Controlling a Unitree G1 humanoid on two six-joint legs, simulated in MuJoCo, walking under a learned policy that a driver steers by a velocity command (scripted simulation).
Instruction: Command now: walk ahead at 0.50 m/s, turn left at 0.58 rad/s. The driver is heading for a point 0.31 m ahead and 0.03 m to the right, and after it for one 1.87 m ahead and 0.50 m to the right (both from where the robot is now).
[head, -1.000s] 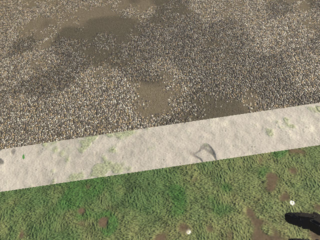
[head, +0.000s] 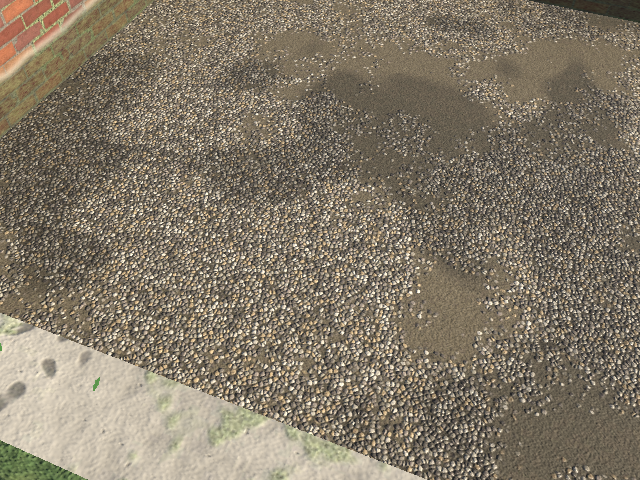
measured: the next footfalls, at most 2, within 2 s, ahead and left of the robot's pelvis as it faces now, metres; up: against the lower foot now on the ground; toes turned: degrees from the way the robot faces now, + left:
left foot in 0.08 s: +0.19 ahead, +0.12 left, +0.00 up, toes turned +5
right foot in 0.56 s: +0.28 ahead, -0.06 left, +0.00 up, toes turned -5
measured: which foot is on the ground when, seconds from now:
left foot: up 0.00-0.06, down 0.08-0.54, up 0.56-1.00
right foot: down 0.00-0.08, up 0.10-0.54, down 0.56-1.00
